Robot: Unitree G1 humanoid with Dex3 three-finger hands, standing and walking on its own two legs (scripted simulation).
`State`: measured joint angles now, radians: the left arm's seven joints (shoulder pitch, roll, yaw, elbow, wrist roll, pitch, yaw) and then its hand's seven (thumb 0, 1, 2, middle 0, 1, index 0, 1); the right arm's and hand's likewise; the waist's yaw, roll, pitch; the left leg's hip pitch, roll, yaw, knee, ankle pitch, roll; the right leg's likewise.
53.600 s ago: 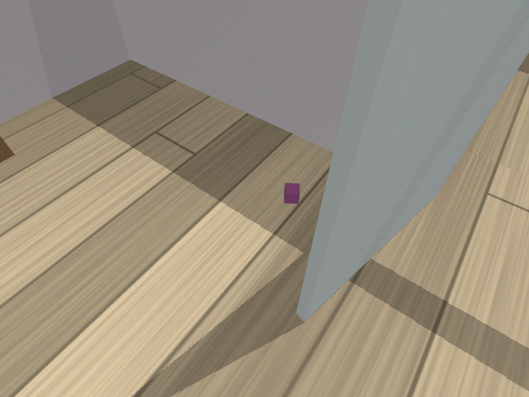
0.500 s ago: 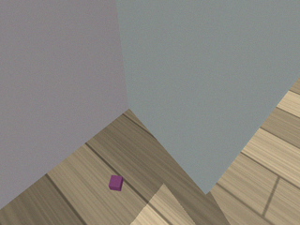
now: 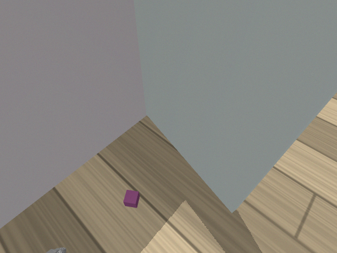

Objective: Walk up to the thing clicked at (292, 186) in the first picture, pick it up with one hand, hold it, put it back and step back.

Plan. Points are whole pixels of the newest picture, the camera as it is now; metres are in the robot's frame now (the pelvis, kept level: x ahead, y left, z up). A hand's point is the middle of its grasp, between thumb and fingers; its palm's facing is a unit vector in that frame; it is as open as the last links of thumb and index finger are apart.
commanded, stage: rise first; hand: left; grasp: from above
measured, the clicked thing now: (131, 198) +0.50 +0.21 -0.74
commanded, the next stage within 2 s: none
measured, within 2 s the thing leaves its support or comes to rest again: neither
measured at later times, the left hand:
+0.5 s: hand out of the picture +0.13 +0.26 -0.20, palm faces -0.12 -0.91 -0.40, open 13.4 cm
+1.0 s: hand out of the picture +0.14 +0.27 -0.27, palm faces -0.31 -0.79 -0.53, open 14.0 cm
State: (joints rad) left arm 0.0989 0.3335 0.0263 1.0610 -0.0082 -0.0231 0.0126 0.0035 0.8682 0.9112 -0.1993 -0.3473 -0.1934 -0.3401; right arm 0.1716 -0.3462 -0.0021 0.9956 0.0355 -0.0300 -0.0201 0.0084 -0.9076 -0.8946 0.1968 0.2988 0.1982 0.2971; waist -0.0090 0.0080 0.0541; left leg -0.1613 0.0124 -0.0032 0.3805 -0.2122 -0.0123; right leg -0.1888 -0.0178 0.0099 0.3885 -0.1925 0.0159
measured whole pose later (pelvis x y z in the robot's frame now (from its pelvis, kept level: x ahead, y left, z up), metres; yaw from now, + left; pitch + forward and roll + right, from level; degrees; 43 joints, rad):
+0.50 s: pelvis +0.00 +0.01 -0.06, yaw +0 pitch +12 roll -1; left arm 0.17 0.31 0.12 0.64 0.20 0.18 -0.02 -0.01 -0.41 0.93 -0.15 -1.03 -0.14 -1.02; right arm 0.24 -0.25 -0.04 0.61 0.02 -0.12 -0.03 0.01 -0.90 -0.90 0.20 0.30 0.20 0.30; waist -0.03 0.01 -0.09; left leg -0.70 0.01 -0.02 0.95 -0.47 0.00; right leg -0.71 -0.02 0.00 0.92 -0.43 0.03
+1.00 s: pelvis -0.02 +0.01 -0.13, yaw +1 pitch +22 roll -2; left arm 0.16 0.37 0.08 0.50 0.36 0.17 0.00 -0.01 -0.49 0.94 -0.08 -1.09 -0.08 -1.08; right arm 0.20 -0.26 -0.02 0.53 0.01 -0.21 -0.02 0.01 -0.85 -0.88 0.20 0.30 0.20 0.30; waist -0.05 0.02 -0.16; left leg -1.13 0.01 -0.05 1.35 -0.60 -0.01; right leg -1.13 -0.02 -0.02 1.30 -0.56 0.03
